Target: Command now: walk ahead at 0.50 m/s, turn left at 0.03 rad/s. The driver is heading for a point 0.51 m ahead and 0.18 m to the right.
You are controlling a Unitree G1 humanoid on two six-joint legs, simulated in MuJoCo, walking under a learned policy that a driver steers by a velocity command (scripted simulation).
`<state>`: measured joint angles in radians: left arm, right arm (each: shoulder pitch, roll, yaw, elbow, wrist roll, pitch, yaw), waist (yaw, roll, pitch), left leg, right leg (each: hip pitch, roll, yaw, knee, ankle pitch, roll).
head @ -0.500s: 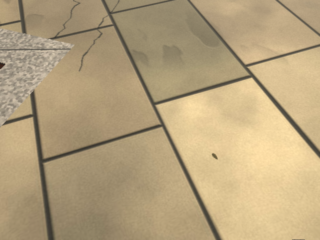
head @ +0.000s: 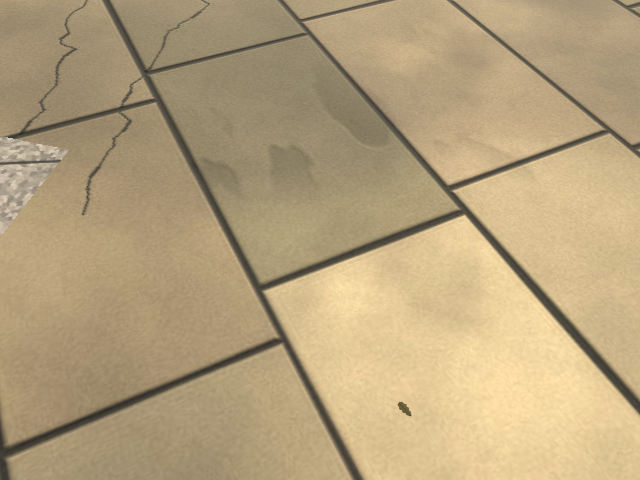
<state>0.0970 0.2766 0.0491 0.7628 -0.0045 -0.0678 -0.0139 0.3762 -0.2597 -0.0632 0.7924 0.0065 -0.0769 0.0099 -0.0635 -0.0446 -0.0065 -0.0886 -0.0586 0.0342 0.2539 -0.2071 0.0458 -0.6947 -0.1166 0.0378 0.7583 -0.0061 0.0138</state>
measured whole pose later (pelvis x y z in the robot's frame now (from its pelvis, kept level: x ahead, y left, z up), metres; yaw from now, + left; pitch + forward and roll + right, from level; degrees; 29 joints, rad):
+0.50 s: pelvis +0.27 -0.06 +0.00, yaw -1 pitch +2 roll -1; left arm 0.34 0.25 0.05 0.87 0.00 -0.08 -0.02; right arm 0.14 -0.28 -0.06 0.76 0.00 -0.06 0.00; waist 0.06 0.04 0.00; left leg -0.69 0.13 -0.05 0.83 -0.04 -0.01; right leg -0.11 0.06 -0.05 0.25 -0.17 -0.06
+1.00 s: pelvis +0.45 -0.01 -0.01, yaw -3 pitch +1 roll +1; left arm 0.19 0.26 0.05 0.87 0.01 0.02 0.04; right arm 0.15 -0.22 -0.03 0.88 -0.02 -0.04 0.01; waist -0.01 -0.03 0.03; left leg -0.32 -0.04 0.05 0.43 -0.12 0.04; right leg -0.39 -0.07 0.04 0.66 -0.27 0.04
